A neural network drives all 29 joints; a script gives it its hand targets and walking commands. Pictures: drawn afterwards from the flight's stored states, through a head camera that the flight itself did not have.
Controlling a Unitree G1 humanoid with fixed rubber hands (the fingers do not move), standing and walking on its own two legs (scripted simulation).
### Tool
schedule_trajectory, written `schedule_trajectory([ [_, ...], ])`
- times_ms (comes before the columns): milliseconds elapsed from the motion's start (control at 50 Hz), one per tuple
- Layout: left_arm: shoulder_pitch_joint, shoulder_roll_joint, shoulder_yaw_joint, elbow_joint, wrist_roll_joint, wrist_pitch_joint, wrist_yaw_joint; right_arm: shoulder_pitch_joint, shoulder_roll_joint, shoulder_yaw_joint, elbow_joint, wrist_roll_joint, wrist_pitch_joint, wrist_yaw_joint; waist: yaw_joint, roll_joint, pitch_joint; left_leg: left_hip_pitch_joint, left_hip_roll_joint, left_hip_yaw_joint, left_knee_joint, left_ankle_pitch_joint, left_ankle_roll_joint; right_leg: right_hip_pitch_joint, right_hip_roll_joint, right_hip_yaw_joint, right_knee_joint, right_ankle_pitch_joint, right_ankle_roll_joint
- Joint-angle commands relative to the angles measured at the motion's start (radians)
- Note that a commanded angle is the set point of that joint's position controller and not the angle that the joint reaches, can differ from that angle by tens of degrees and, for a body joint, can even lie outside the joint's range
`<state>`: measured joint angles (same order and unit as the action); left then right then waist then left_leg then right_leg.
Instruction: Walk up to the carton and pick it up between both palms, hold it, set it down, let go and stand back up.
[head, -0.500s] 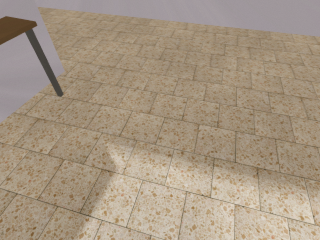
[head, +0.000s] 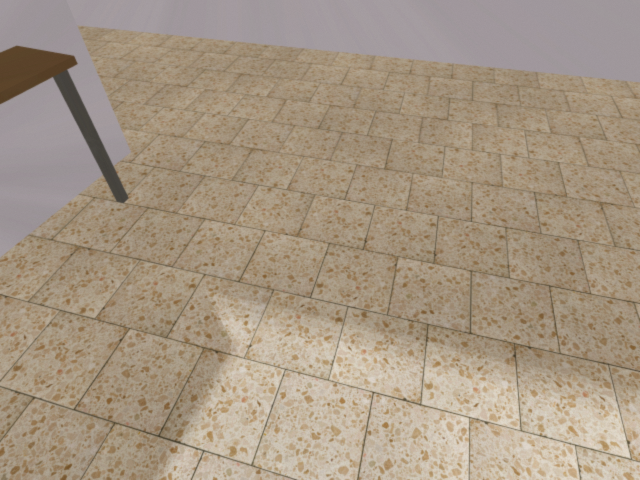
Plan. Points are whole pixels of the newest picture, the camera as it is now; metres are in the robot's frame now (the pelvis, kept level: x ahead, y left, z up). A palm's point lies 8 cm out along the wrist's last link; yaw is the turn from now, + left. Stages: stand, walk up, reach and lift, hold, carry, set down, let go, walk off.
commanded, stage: stand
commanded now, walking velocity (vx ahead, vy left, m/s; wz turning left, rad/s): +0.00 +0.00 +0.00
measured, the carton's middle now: out of the picture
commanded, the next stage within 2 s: walk up in 1.10 s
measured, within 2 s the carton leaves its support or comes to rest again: neither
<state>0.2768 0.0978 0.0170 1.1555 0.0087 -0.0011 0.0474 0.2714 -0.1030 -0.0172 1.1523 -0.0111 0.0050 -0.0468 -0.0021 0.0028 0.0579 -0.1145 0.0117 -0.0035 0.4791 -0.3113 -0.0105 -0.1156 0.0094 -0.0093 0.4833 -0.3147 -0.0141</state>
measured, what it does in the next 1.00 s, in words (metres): stands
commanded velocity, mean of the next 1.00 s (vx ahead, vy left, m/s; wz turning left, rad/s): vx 0.00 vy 0.00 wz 0.00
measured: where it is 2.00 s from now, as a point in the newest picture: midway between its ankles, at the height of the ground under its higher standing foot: outside the picture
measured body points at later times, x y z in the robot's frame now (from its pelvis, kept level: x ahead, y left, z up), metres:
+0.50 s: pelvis +0.00 -0.01 +0.00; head +0.01 -0.01 +0.45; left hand -0.03 +0.19 -0.16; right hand -0.04 -0.20 -0.17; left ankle -0.03 +0.13 -0.74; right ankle -0.03 -0.11 -0.74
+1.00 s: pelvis +0.00 -0.03 +0.00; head +0.02 -0.03 +0.45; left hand -0.02 +0.17 -0.16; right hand -0.03 -0.22 -0.17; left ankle -0.03 +0.13 -0.74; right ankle -0.03 -0.11 -0.74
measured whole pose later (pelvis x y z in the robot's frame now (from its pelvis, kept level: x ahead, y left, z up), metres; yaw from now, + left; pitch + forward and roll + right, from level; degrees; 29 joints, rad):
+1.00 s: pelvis +0.00 -0.03 +0.00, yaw +0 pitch -3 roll +0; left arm 0.29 0.08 0.01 1.18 0.01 -0.02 0.05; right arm 0.28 -0.08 0.00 1.21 -0.01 0.01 -0.05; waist 0.00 0.01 0.07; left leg -0.10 0.05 -0.02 0.44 -0.29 -0.05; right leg -0.10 0.05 -0.03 0.44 -0.29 -0.06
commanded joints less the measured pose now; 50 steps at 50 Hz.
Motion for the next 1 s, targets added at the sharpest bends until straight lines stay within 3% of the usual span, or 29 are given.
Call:
schedule_trajectory([
  [0,0.072,0.084,0.008,0.005,0.001,-0.009,0.007,0.068,-0.088,-0.012,-0.005,0.001,-0.009,-0.007,0.0,-0.007,0.044,-0.029,0.063,-0.057,-0.082,0.296,0.044,-0.042,-0.084,0.082,-0.104,0.308,-0.022],
  [220,0.089,0.065,-0.001,0.031,0.007,-0.007,0.008,0.097,-0.058,0.001,0.035,-0.004,0.0,-0.011,0.002,-0.001,0.125,-0.061,0.066,-0.051,-0.114,0.224,0.027,-0.074,-0.08,0.079,-0.135,0.255,-0.026],
  [980,0.12,0.066,0.001,0.016,0.001,-0.028,0.005,0.104,-0.051,0.003,0.057,0.003,0.001,-0.011,0.003,0.004,0.064,-0.036,0.081,-0.034,-0.096,0.237,0.002,-0.023,-0.092,0.095,-0.144,0.387,-0.049],
])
